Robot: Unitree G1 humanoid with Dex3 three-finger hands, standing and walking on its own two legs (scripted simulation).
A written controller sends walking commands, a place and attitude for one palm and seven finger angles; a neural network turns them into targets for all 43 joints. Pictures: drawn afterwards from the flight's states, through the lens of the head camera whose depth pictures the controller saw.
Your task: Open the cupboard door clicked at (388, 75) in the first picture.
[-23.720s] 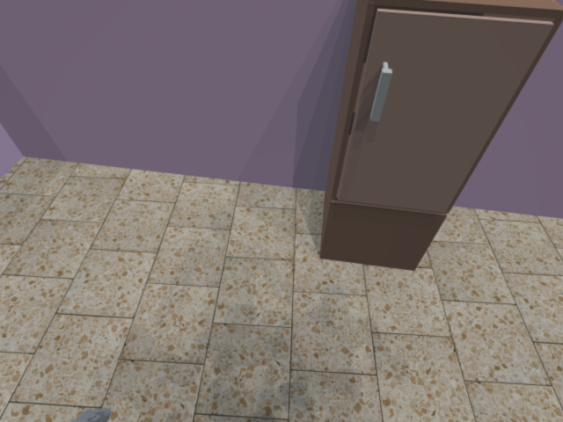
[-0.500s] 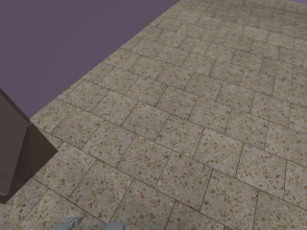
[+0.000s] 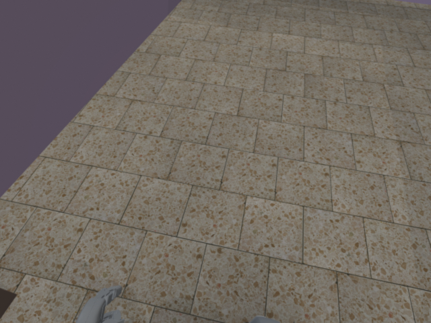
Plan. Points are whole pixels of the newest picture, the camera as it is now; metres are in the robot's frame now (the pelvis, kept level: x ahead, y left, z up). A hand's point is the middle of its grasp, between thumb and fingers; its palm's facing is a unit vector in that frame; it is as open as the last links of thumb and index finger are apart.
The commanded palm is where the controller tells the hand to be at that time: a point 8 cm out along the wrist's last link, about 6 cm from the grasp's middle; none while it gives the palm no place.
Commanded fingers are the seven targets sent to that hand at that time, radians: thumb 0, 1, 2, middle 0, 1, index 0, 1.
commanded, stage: walk to a spot facing it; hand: left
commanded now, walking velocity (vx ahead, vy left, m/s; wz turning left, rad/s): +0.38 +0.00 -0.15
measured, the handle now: out of the picture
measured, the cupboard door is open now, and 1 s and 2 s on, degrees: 41 41 41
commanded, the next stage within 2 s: turn to face it in 0.86 s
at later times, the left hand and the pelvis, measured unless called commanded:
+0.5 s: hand (152, 236) +0.32 +0.16 -0.15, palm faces -0.09 -0.98 -0.17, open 7.3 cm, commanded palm none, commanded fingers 0.00 0.90 0.90 -0.20 -0.30 -0.20 -0.30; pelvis +0.23 -0.02 +0.02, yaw -6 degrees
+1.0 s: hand (172, 175) +0.51 +0.14 -0.16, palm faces -0.05 -0.98 -0.17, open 7.3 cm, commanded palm none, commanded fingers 0.00 0.90 0.90 -0.20 -0.30 -0.20 -0.30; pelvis +0.47 -0.05 +0.01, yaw -5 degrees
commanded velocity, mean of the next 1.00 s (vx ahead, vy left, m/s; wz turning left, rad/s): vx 0.33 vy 0.00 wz -0.01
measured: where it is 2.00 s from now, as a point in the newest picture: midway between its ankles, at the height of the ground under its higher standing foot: (242, 217)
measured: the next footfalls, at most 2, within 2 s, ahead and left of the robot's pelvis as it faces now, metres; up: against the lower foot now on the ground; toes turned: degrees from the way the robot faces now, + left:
left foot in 0.26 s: +0.23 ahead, +0.14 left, +0.00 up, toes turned +4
right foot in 0.54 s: +0.35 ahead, -0.16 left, +0.00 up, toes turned -13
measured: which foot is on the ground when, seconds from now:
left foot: up 0.00-0.24, down 0.26-0.54, up 0.56-0.82, down 0.84-1.00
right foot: down 0.00-0.26, up 0.28-0.52, down 0.54-0.84, up 0.86-1.00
